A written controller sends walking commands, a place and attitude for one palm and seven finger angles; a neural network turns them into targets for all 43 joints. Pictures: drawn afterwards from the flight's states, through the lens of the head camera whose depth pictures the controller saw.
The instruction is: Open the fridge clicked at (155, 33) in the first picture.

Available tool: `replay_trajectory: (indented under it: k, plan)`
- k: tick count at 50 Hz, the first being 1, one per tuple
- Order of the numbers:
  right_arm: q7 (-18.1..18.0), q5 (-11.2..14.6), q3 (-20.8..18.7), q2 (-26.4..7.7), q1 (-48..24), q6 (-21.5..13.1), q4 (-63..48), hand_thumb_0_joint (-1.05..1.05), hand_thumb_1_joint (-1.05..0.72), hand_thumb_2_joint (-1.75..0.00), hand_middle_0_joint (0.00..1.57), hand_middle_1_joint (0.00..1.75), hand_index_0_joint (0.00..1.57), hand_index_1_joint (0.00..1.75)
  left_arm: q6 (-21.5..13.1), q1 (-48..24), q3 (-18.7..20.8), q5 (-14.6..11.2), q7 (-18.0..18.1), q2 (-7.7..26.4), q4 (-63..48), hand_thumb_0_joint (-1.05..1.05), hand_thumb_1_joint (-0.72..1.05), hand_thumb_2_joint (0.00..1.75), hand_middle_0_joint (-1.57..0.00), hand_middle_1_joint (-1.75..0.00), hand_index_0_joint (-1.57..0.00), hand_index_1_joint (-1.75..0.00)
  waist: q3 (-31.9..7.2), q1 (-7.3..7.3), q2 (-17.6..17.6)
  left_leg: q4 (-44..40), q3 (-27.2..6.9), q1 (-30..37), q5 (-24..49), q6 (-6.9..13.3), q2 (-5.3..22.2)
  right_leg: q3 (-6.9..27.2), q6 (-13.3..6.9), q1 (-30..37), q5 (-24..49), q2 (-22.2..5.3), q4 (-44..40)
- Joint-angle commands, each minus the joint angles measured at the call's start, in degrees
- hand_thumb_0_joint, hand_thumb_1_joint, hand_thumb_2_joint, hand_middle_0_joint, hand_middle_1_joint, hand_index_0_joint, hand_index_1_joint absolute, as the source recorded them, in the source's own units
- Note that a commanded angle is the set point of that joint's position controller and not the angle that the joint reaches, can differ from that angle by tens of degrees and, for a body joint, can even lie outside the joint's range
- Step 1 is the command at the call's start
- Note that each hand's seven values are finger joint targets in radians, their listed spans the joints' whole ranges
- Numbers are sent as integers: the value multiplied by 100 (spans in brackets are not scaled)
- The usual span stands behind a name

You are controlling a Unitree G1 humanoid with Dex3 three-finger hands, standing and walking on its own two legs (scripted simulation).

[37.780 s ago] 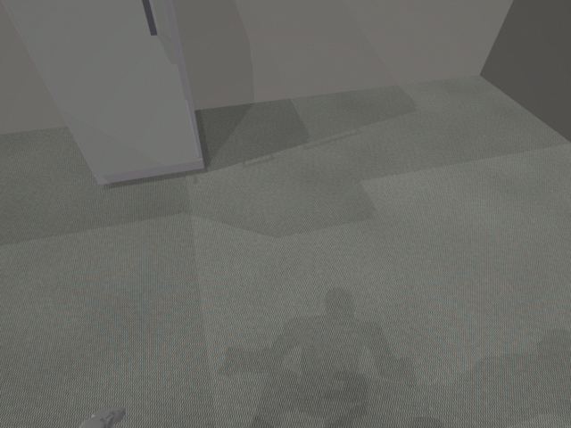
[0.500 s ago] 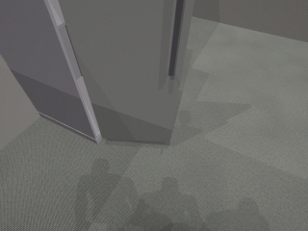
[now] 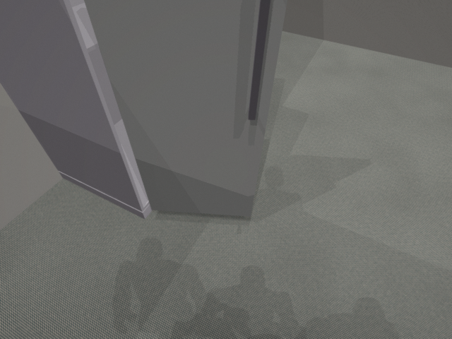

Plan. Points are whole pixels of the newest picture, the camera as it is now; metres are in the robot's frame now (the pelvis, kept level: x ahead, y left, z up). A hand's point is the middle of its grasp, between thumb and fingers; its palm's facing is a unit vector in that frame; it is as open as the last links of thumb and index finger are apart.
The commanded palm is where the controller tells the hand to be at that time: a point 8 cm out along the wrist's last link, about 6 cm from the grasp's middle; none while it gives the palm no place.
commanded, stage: look to check the result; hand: right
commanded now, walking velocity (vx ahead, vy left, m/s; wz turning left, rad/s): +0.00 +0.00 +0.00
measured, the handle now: (259, 44) +0.75 -0.03 +0.17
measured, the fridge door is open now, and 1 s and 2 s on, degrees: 67 67 67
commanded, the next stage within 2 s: stand and wait in 0.54 s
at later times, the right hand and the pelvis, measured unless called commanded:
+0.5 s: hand out of the picture +0.06 -0.20 -0.16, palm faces -0.01 +0.96 -0.28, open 7.4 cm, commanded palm none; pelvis +0.02 +0.02 +0.00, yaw +0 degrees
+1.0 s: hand out of the picture +0.09 -0.19 -0.16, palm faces -0.01 +0.96 -0.29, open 7.4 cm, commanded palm none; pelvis +0.03 +0.03 +0.00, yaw +0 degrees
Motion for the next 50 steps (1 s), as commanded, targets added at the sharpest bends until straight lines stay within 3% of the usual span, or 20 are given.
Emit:
replay_trajectory:
  k: [1, 10, 15, 19, 26, 37, 42, 50]
  plan:
    - [-51, -20, -193, -931, 123, -89, -167, 0, -90, -90, 20, 30, 20, 30, -55, 77, 151, -33, 45, 806, -172, 0, 90, 90, -20, -30, -20, -30, -25, 9, -96, -524, -707, 63, 10, 113, 611, 670, -30, -75, 280, -695, -495]
    - [-43, -7, -197, -994, 61, -115, -112, 0, -90, -90, 20, 30, 20, 30, -59, 2, 156, -32, 57, 894, -115, 0, 90, 90, -20, -30, -20, -30, -156, 24, 45, -618, -729, 189, 121, 137, 643, 630, -28, 109, 383, -708, -490]
    - [-47, 1, -207, -1089, 22, -144, -98, 0, -90, -90, 20, 30, 20, 30, -72, -40, 163, -40, 63, 965, -87, 0, 90, 90, -20, -30, -20, -30, -286, 29, 21, -580, -706, 343, 610, 153, 674, 594, -22, 243, 687, -737, -445]
    - [-47, 4, -197, -1127, -50, -131, -87, 0, -90, -90, 20, 30, 20, 30, -46, -94, 159, -35, 63, 993, -70, 0, 90, 90, -20, -30, -20, -30, -54, 34, 23, -662, -733, 225, 444, 158, 664, 587, -5, 198, 540, -734, -491]
    - [-43, 2, -226, -1269, -131, -149, -126, 0, -90, -90, 20, 30, 20, 30, -51, -147, 159, -38, 54, 1102, -87, 0, 90, 90, -20, -30, -20, -30, -139, 17, 159, -720, -748, 354, 543, 146, 676, 573, -3, 231, 577, -727, -479]
    - [-44, 14, -236, -1351, -257, -162, -163, 0, -90, -90, 20, 30, 20, 30, -62, -223, 156, -31, 60, 1173, -84, 0, 90, 90, -20, -30, -20, -30, -291, 20, 16, -697, -744, 599, 1065, 118, 717, 557, 26, 306, 803, -745, -475]
    - [-44, 14, -241, -1376, -303, -156, -181, 0, -90, -90, 20, 30, 20, 30, -44, -242, 160, -33, 57, 1206, -86, 0, 90, 90, -20, -30, -20, -30, -128, 28, 71, -778, -753, 518, 890, 96, 703, 544, 42, 276, 667, -741, -512]
    - [-34, 23, -237, -1382, -289, -164, -168, 0, -90, -90, 20, 30, 20, 30, -64, -273, 156, -35, 66, 1263, -106, 0, 90, 90, -20, -30, -20, -30, -283, 14, 16, -764, -756, 621, 996, 134, 704, 567, 33, 377, 777, -768, -526]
